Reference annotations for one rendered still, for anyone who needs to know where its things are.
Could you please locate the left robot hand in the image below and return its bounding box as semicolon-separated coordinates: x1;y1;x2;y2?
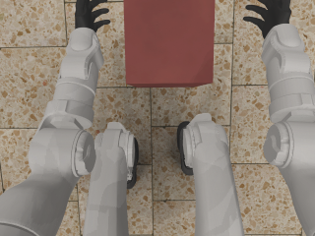
75;0;111;32

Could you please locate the robot right forearm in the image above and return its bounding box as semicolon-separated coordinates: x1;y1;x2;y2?
261;24;315;124

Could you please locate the robot right shin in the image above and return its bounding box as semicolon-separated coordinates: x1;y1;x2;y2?
184;113;229;168

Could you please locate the right robot hand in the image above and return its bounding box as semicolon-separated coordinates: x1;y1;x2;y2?
243;0;291;39

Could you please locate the robot left forearm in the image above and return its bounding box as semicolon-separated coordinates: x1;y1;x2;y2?
28;28;104;168

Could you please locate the left robot upper arm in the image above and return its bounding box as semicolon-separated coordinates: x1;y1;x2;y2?
0;128;96;236

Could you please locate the right robot upper arm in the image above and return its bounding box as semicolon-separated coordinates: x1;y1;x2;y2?
263;120;315;236

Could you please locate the robot right thigh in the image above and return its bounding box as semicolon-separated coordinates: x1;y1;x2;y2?
183;120;245;236

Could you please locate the carton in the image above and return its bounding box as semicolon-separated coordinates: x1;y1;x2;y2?
123;0;216;88

